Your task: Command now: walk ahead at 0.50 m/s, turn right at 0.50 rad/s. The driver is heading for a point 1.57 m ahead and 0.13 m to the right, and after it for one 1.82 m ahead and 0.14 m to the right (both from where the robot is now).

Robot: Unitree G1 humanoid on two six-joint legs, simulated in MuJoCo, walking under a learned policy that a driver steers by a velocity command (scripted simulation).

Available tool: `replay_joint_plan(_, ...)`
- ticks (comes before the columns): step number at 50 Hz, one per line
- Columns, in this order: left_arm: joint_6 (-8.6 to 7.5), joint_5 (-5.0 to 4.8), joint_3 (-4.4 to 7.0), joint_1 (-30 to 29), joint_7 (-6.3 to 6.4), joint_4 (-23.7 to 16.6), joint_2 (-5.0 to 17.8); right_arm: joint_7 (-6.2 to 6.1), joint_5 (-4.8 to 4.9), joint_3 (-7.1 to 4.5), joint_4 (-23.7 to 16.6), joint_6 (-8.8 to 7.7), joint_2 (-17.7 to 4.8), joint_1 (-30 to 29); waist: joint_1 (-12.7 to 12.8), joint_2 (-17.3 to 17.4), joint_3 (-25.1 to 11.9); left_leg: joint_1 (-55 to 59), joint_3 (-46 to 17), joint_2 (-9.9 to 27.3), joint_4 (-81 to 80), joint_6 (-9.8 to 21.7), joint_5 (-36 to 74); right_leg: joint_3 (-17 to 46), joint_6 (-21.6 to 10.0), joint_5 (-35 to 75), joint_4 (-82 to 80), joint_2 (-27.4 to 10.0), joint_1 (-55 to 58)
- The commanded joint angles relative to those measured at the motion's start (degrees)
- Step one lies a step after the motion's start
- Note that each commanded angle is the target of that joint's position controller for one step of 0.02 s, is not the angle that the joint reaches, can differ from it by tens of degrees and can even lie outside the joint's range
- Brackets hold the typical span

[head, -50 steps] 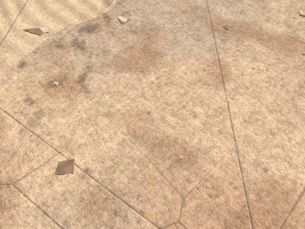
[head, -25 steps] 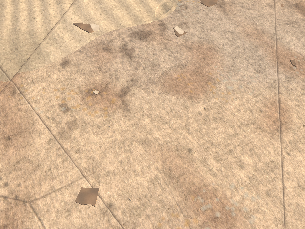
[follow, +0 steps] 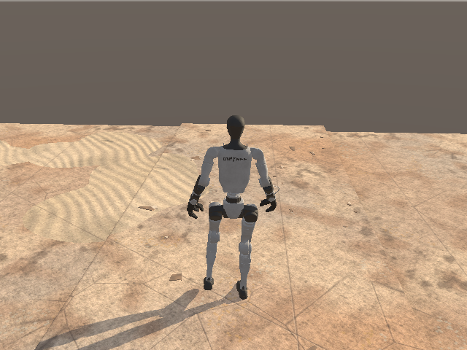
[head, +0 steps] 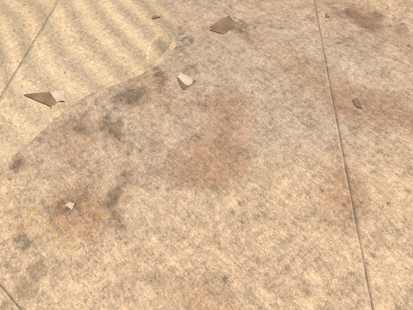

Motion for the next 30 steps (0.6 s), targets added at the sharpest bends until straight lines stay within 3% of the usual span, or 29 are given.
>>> replay_joint_plan(1,-0.78,-0.26,2.66,-1.3,1.27,-3.9,9.7,-0.58,-0.35,-1.34,-3.9,0.06,-4.4,-0.5,-1.5,-4.9,-3.2,-4.1,0.7,0.5,-7.2,-2.6,6.2,14.1,-10.5,14.3,-10.3,-13.7,2.7)
replay_joint_plan(5,0.05,-0.85,2.94,1.6,2.31,-2.4,10.2,-0.17,0.16,-0.56,-5.4,-0.55,-2.4,-9.0,1.7,-6.1,-2.3,1.3,1.0,-2.6,-23.7,-3.5,20.5,11.6,-7.1,9.4,-9.0,-10.4,-0.1)
replay_joint_plan(8,0.72,-1.28,3.11,4.3,2.64,-1.2,10.2,0.56,1.01,-0.9,-6.3,-1.28,-3.4,-12.9,2.9,-6.4,-2.1,3.8,-0.1,-4.2,-29.5,-2.9,22.4,15.5,-6.3,6.0,-6.7,-11.8,2.5)
replay_joint_plan(11,1.29,-1.16,3.27,4.0,2.9,-1.0,9.9,0.92,1.31,-1.89,-6.0,-1.9,-5.5,-11.6,1.3,-7.9,-2.2,6.2,-1.8,-4.0,-32.7,-0.7,17.0,20.7,-4.9,5.9,-2.0,-13.8,7.6)
replay_joint_plan(13,1.56,-0.88,2.98,2.4,2.71,-1.6,8.5,0.5,1.07,-3.06,-4.2,-2.35,-7.3,-4.4,-2.8,-8.4,-5.0,16.6,-0.4,-3.7,-36.1,2.1,15.6,20.4,-3.0,10.0,4.5,-11.7,6.9)
replay_joint_plan(14,1.37,-0.32,1.89,2.1,2.36,-2.5,5.6,0.05,0.09,-3.86,-3.4,-2.57,-9.4,2.8,-6.2,-5.4,-12.0,30.0,-5.4,2.7,-34.5,5.4,13.8,17.2,-1.2,7.4,16.5,-8.8,2.4)
replay_joint_plan(15,0.91,-0.65,0.69,9.2,2.31,-3.3,1.7,-0.24,-0.62,-5.08,-2.5,-1.96,-14.0,9.5,-5.2,7.6,-20.9,51.1,-25.0,15.7,-34.7,13.3,7.4,9.1,3.0,-11.5,35.4,-0.5,-14.7)
replay_joint_plan(16,0.52,-1.54,0.55,11.0,2.33,-4.1,3.9,0.32,0.88,-5.05,-0.8,-1.2,-12.6,11.8,-4.9,17.3,-21.8,54.1,-42.7,21.5,-40.8,16.7,-8.1,6.6,4.1,-25.5,46.4,-2.0,-27.0)
replay_joint_plan(17,0.68,-1.84,1.89,6.3,2.4,-3.5,9.0,0.16,1.2,-3.86,-1.8,-1.03,-7.9,8.8,-6.2,8.8,-13.4,46.8,-36.9,18.9,-42.9,14.1,-14.8,7.6,4.6,-20.5,50.6,-5.4,-30.1)
replay_joint_plan(18,1.05,-1.33,2.32,1.3,2.41,-4.4,10.0,-0.03,0.81,-3.22,-2.1,-0.63,-6.1,5.7,-6.2,4.4,-7.3,39.2,-27.9,16.4,-43.6,12.0,-9.3,5.1,4.9,-15.9,50.5,-7.3,-29.6)
replay_joint_plan(19,1.2,-0.67,2.41,-1.0,2.27,-5.1,9.3,0.0,0.46,-2.69,-1.8,-0.47,-4.9,3.5,-5.3,2.6,-3.3,32.8,-21.4,13.9,-45.1,11.4,-2.0,4.4,5.1,-12.8,48.4,-8.9,-28.3)
replay_joint_plan(21,1.63,-0.99,2.46,-0.7,1.69,-5.4,7.1,-0.12,0.05,-2.22,-0.9,-0.71,-3.5,1.6,-3.1,5.3,-1.2,26.3,-12.8,10.6,-47.9,10.5,5.6,3.6,5.3,-9.5,44.9,-11.4,-24.1)
replay_joint_plan(22,1.92,-1.22,2.27,-0.4,1.51,-5.5,5.8,-0.07,0.3,-2.28,-0.4,-0.93,-3.3,1.5,-2.7,5.8,-1.2,25.2,-9.9,10.0,-49.0,10.8,7.8,2.7,5.4,-8.8,44.1,-11.6,-23.6)
replay_joint_plan(26,2.16,-0.66,1.58,-4.3,1.2,-7.4,3.6,0.01,0.41,-3.21,1.9,-1.35,-6.0,2.7,-3.0,2.9,-0.5,25.7,-3.0,11.1,-51.5,12.9,16.8,2.4,6.6,-2.3,36.3,-12.6,-26.6)
replay_joint_plan(30,0.85,-0.47,0.57,-10.2,0.04,-8.3,1.8,0.27,1.08,-3.22,4.1,-0.78,-7.3,3.9,-4.7,1.5,0.4,26.1,4.2,8.9,-51.9,11.9,21.6,-0.4,5.7,8.4,21.2,-11.2,-22.3)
